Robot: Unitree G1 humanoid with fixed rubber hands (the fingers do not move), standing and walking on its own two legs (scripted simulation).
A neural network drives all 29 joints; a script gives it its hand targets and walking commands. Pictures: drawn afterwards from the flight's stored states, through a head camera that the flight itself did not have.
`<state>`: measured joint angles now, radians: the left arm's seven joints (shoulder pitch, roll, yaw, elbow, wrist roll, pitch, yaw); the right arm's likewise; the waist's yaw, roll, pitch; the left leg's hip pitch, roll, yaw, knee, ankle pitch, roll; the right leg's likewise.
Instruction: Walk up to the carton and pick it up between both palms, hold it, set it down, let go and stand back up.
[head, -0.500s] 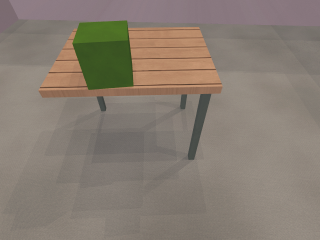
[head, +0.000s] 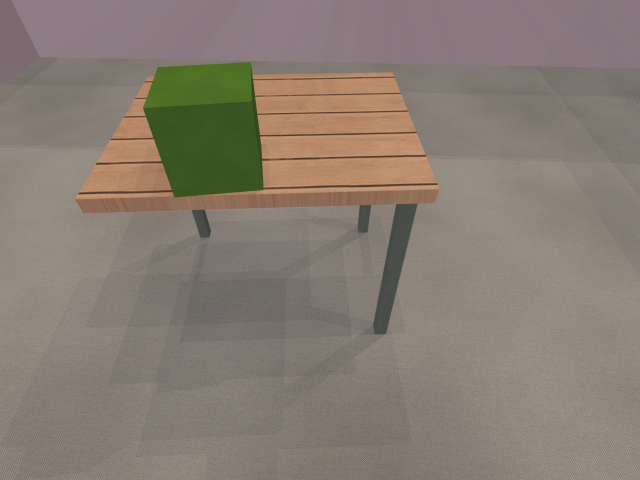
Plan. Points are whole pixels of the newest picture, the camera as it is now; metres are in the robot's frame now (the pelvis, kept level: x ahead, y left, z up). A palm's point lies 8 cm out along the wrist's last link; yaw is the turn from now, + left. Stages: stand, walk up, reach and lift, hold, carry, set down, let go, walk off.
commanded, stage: stand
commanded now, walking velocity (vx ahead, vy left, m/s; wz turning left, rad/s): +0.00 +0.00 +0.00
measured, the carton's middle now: (212, 130) +0.81 +0.23 +0.02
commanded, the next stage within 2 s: walk up in 0.36 s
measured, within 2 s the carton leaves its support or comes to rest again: neither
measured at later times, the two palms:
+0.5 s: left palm out of the picture -0.02 +0.19 -0.15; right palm out of the picture -0.02 -0.20 -0.15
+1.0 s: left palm out of the picture +0.06 +0.33 -0.17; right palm out of the picture +0.16 -0.18 -0.15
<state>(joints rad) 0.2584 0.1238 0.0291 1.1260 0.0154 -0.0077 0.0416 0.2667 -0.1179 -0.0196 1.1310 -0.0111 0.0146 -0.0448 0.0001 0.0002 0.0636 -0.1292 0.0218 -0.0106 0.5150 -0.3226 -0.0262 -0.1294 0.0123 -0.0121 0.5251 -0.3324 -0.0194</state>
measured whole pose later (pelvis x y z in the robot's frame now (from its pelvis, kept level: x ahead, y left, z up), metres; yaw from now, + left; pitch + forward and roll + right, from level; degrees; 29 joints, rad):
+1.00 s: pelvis +0.09 +0.07 -0.04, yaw +8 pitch -4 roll +3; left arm 0.38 0.28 0.02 0.91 0.07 -0.02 -0.01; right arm 0.34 -0.23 -0.03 0.88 -0.04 -0.04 -0.02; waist 0.01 -0.08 0.08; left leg -0.36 -0.03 0.10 0.82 -0.39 0.05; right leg -0.44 -0.07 0.02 1.22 -0.53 -0.03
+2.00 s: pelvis +0.42 +0.19 -0.03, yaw +7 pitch -5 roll +1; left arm 0.23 0.19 0.00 0.81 0.02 0.00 0.00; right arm 0.31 -0.22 0.02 0.85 -0.01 0.00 -0.01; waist -0.03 0.02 0.10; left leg -0.25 0.05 0.16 0.79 -0.45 0.02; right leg -0.41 -0.06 -0.04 0.77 -0.27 0.00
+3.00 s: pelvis +0.47 +0.17 +0.00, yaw +5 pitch -2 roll +1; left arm 0.22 0.19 -0.03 1.04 0.00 0.00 0.01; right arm 0.29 -0.21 0.05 1.02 -0.01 0.00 -0.02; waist -0.01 0.00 0.06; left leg -0.09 0.07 0.17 0.51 -0.37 -0.03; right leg -0.30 0.00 -0.03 0.57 -0.24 -0.03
